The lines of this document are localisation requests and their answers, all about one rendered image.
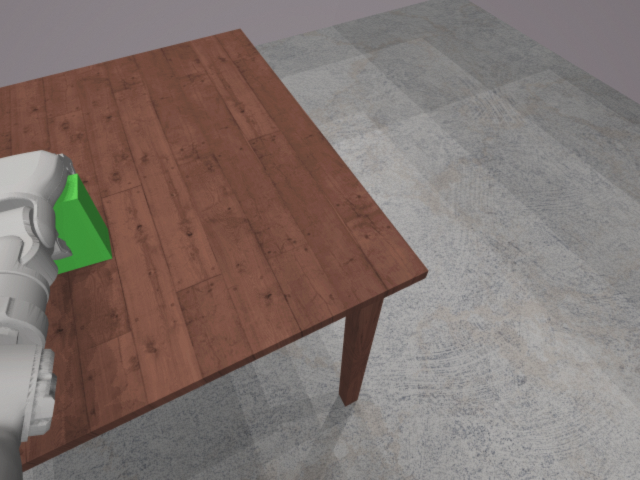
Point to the robot left upper arm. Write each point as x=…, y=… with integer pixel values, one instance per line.
x=27, y=398

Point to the robot left forearm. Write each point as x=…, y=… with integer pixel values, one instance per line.
x=27, y=239

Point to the robot left hand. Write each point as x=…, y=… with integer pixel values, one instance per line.
x=39, y=173

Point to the table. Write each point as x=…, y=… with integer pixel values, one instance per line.
x=235, y=230

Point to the sponge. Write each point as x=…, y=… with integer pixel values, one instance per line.
x=80, y=225

